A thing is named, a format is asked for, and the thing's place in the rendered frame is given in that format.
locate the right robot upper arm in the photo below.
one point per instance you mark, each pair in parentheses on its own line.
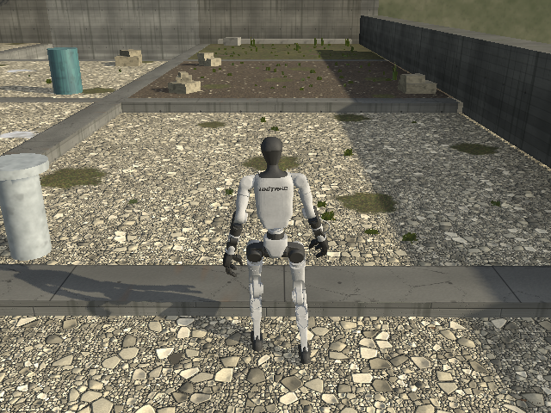
(301,182)

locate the right robot forearm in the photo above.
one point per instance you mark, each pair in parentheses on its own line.
(317,227)

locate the left robot upper arm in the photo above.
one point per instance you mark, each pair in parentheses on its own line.
(246,183)

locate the left robot thigh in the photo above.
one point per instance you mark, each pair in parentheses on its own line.
(254,256)

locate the left robot forearm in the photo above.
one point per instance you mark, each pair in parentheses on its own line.
(234,235)

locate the left robot hand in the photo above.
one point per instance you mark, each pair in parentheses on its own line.
(228,264)

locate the right robot hand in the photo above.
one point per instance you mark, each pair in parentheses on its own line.
(324,245)

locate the left robot foot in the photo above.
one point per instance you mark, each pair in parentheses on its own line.
(256,344)

